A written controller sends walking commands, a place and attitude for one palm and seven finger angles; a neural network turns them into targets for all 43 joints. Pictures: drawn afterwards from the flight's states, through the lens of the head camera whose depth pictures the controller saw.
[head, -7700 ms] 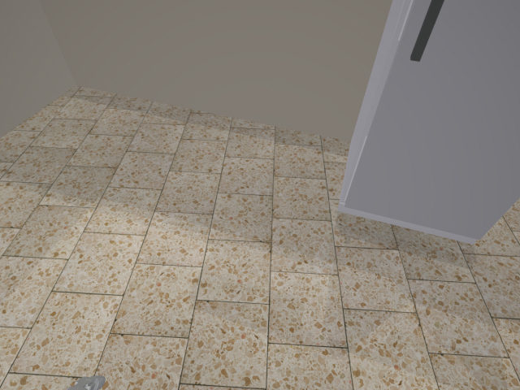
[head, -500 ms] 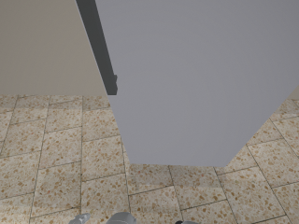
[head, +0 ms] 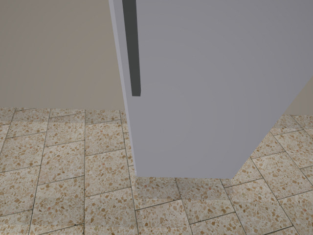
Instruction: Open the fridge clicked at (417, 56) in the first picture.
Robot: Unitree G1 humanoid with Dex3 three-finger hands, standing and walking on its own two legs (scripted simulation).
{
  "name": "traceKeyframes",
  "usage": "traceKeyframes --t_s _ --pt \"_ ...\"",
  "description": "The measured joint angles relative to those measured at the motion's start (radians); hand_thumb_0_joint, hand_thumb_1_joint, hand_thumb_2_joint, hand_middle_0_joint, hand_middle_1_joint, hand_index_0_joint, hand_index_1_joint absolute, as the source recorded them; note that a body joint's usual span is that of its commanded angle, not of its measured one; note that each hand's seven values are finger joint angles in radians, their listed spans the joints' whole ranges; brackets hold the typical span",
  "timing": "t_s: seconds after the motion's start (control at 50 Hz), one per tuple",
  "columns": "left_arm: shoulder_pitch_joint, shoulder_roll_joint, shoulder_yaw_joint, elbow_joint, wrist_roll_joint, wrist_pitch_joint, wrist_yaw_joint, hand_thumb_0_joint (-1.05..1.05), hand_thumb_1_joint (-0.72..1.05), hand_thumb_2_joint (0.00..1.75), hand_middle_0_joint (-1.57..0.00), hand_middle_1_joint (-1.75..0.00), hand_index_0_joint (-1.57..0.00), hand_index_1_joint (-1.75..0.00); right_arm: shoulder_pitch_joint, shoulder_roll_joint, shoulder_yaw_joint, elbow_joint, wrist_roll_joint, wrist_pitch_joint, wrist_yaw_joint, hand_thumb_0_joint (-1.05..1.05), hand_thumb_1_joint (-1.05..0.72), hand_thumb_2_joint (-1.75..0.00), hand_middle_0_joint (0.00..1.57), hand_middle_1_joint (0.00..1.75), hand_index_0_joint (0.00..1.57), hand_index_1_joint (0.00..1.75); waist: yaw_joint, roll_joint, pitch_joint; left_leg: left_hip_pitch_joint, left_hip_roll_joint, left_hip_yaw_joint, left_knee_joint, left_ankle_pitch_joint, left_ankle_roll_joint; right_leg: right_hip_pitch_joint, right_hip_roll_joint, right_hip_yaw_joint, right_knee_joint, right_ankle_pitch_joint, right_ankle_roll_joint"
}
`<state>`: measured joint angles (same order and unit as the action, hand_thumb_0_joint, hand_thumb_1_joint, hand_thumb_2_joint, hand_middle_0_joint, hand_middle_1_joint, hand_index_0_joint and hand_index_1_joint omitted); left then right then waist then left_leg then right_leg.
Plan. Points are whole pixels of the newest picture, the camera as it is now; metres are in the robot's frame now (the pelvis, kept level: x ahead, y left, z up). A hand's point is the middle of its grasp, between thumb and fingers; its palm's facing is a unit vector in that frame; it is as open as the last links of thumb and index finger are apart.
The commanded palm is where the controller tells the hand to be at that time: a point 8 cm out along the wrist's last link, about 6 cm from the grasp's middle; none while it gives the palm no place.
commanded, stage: come to a stop and stand still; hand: left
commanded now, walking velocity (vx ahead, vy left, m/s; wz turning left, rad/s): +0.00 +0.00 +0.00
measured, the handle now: (134, 49) +0.52 +0.10 +0.21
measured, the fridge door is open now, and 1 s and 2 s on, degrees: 0 0 0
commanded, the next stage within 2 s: look again from close up in 0.62 s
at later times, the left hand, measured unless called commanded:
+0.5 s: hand out of the picture -0.05 +0.13 -0.18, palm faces +0.04 -0.99 -0.15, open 7.4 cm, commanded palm none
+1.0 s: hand out of the picture -0.02 +0.18 -0.18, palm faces +0.06 -0.98 -0.17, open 7.4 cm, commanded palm none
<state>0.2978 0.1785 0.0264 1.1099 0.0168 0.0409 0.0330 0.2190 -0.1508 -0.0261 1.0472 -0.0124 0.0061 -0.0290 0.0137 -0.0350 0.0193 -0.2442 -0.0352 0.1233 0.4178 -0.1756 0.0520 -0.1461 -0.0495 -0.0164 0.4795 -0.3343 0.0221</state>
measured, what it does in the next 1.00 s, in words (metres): stands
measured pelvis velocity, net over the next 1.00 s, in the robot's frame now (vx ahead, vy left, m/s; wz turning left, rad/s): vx -0.02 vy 0.01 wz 0.03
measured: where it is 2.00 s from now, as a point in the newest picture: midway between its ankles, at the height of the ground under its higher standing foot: outside the picture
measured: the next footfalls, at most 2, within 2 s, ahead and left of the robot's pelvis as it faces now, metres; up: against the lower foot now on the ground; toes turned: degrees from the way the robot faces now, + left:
none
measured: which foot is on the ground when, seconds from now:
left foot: down 0.00-1.00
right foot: down 0.00-1.00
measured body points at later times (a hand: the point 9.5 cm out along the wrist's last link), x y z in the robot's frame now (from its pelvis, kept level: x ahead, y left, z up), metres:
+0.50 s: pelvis -0.02 -0.02 +0.00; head -0.01 -0.02 +0.45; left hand -0.05 +0.18 -0.16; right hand -0.09 -0.22 -0.16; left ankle +0.03 +0.09 -0.74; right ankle -0.05 -0.12 -0.74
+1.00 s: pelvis -0.02 +0.01 +0.00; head -0.03 +0.03 +0.44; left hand -0.02 +0.23 -0.17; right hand +0.03 -0.22 -0.15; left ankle +0.03 +0.09 -0.74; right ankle -0.05 -0.12 -0.74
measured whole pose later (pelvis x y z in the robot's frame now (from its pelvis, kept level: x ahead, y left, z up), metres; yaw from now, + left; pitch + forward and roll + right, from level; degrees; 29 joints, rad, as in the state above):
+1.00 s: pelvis -0.02 +0.01 +0.00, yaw +2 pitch -2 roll -1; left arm 0.33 0.16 0.00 1.03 0.03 -0.01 0.04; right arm 0.26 -0.16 0.00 1.02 -0.02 -0.01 -0.02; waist 0.00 -0.03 -0.01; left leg -0.31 0.00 0.08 0.53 -0.20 0.06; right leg -0.17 -0.02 -0.05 0.52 -0.32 0.01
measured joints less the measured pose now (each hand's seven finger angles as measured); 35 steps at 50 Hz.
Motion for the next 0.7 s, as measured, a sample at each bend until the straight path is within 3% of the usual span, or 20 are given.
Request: traceKeyframes --t_s 0.1,0.44,0.58,0.64,0.7 --pt "0.003 -0.053 -0.024 0.027 -0.003 -0.028 0.003 0.00 0.91 0.89 -0.20 -0.30 -0.20 -0.30 0.022 -0.026 -0.001 0.049 0.003 0.007 0.005 0.00 -0.93 -0.90 0.20 0.30 0.20 0.30 -0.018 0.068 0.005 0.020 0.025 -0.017 -0.024 0.026 -0.014 0.032 0.029 -0.017 -0.050 0.042 -0.023" --pt "0.008 -0.073 -0.028 0.030 -0.009 -0.034 0.007 0.00 0.91 0.89 -0.20 -0.30 -0.20 -0.30 0.139 0.039 0.019 0.136 -0.005 0.019 0.005 0.01 -0.91 -0.90 0.19 0.30 0.20 0.30 -0.036 0.031 0.015 -0.001 0.057 -0.036 -0.011 0.043 -0.038 0.015 0.062 -0.033 -0.044 0.056 -0.051" --pt "0.023 -0.080 -0.028 0.041 -0.011 -0.038 0.009 0.00 0.91 0.89 -0.20 -0.30 -0.20 -0.30 0.133 0.050 0.020 0.136 -0.002 0.007 0.000 0.01 -0.91 -0.90 0.19 0.30 0.20 0.30 -0.031 0.033 0.024 -0.005 0.057 -0.035 -0.010 0.037 -0.038 0.014 0.062 -0.031 -0.047 0.054 -0.051" --pt "0.034 -0.089 -0.039 0.027 0.003 -0.069 0.022 0.00 0.91 0.89 -0.20 -0.30 -0.20 -0.30 0.114 0.036 0.028 0.096 -0.004 0.002 0.011 0.01 -0.90 -0.90 0.19 0.30 0.20 0.30 -0.031 0.061 0.037 -0.048 0.078 -0.047 0.069 -0.002 -0.039 0.007 0.081 -0.039 -0.045 0.056 -0.049" --pt "0.043 -0.082 -0.040 0.010 0.000 -0.079 0.024 0.00 0.91 0.89 -0.20 -0.30 -0.20 -0.30 0.098 0.033 0.030 0.053 -0.006 -0.016 0.010 0.01 -0.91 -0.90 0.19 0.30 0.20 0.30 -0.038 0.055 0.033 -0.055 0.068 -0.051 0.098 -0.018 -0.027 -0.001 0.070 -0.044 -0.007 0.033 -0.045"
